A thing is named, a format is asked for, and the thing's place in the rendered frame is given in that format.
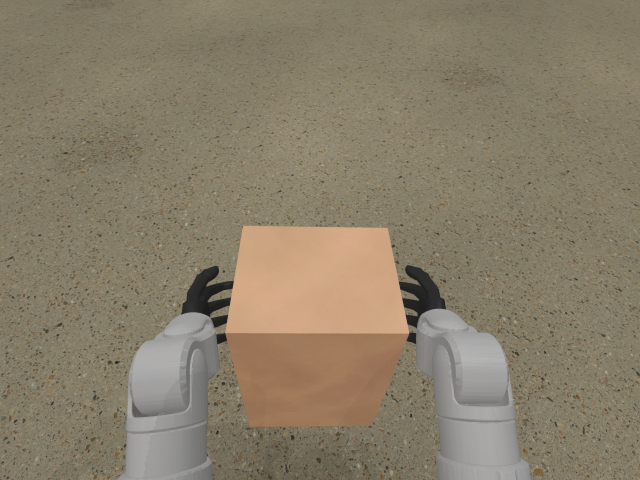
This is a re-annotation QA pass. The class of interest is left robot forearm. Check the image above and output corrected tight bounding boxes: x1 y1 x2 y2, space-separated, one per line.
117 312 220 480

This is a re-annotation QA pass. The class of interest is carton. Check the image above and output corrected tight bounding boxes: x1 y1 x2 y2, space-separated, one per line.
225 226 409 427

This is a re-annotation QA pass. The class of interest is right robot hand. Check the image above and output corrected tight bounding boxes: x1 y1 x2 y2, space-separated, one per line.
399 265 446 344

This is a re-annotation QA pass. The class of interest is left robot hand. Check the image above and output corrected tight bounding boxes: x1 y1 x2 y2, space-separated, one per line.
181 266 234 344

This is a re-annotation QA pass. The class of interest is right robot forearm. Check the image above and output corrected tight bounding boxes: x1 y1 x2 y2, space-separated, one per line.
416 309 531 480

